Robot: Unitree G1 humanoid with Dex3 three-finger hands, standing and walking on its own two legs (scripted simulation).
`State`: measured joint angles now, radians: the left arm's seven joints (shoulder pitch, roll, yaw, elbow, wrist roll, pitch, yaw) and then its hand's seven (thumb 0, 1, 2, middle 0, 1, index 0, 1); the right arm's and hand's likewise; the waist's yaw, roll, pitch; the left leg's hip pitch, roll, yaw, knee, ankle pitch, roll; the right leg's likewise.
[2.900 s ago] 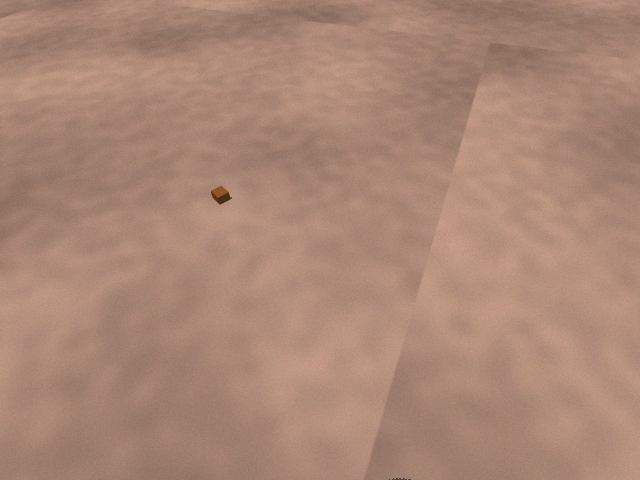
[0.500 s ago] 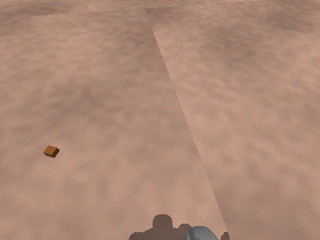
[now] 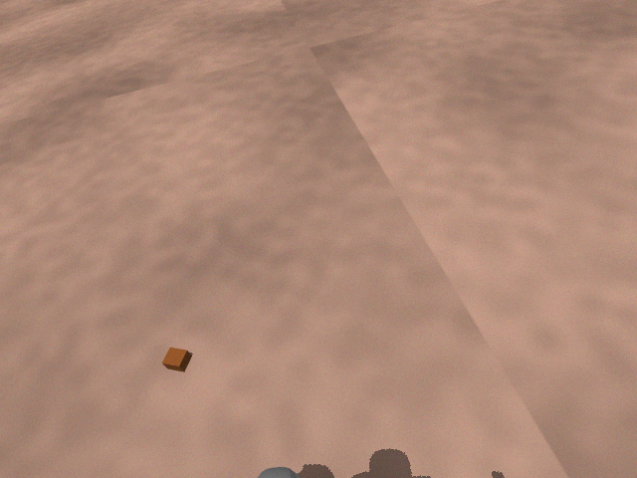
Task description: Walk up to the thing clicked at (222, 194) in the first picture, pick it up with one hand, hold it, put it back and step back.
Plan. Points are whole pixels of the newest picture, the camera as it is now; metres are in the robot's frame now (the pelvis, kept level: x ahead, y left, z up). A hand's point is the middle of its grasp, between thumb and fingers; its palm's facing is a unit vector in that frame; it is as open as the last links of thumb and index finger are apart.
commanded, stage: walk up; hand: left
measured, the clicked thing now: (177, 359) +0.68 +0.62 -0.73
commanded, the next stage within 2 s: none
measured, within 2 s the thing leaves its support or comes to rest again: neither
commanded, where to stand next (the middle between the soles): +0.25 +0.47 m, yaw -12 degrees
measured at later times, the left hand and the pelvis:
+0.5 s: hand (32, 471) +0.21 +0.49 -0.13, palm faces -0.15 -0.84 -0.52, open 7.4 cm; pelvis +0.08 +0.21 -0.01, yaw -6 degrees
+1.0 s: hand out of the picture +0.24 +0.78 -0.15, palm faces -0.12 -0.76 -0.64, open 7.4 cm; pelvis +0.14 +0.44 -0.03, yaw -8 degrees
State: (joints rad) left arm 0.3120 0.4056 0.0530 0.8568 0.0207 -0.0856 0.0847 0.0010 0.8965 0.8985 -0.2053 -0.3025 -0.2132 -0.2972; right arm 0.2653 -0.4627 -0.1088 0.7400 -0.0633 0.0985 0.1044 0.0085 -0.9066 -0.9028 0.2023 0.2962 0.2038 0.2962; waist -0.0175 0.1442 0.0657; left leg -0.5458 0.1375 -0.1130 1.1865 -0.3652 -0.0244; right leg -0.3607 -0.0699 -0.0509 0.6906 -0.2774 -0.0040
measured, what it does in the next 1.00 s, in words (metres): steps to the left: left foot, then right foot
